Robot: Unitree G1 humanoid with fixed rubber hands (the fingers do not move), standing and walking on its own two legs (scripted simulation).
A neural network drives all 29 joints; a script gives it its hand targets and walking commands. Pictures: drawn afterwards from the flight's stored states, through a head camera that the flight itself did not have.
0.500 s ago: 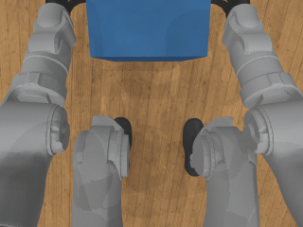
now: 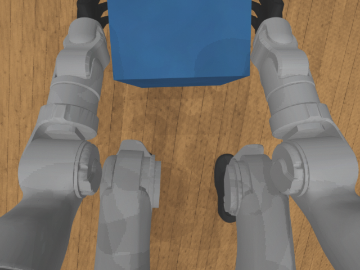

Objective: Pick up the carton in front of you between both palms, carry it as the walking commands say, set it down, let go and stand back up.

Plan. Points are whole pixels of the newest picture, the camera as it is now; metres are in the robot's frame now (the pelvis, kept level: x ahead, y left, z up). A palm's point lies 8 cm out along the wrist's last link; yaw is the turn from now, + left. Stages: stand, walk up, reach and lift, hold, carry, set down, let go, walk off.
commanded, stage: reach and lift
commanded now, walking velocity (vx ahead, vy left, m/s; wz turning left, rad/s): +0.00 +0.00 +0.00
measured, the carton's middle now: (179, 32) +0.53 +0.04 -0.21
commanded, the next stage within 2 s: none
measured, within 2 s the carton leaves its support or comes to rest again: neither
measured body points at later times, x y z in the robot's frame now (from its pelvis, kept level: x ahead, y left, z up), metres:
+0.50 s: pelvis -0.01 -0.01 +0.12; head +0.25 +0.02 +0.48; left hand +0.49 +0.19 +0.05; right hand +0.51 -0.11 +0.05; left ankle +0.11 +0.13 -0.33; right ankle +0.11 -0.13 -0.33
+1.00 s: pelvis +0.04 +0.00 +0.25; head +0.20 +0.01 +0.67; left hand +0.45 +0.18 +0.21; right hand +0.47 -0.12 +0.21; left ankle +0.11 +0.13 -0.33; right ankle +0.11 -0.13 -0.33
